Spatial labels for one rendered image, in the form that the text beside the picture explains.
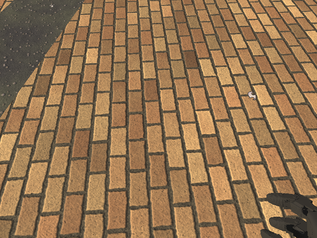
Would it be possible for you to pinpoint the robot right hand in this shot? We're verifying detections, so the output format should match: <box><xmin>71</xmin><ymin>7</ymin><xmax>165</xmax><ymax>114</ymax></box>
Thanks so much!
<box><xmin>261</xmin><ymin>192</ymin><xmax>317</xmax><ymax>238</ymax></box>

